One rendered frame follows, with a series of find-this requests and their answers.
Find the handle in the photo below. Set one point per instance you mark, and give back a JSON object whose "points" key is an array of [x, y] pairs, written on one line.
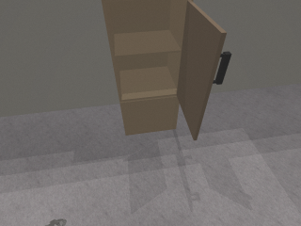
{"points": [[224, 63]]}

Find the cupboard door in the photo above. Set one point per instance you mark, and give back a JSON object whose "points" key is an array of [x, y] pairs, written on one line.
{"points": [[202, 43]]}

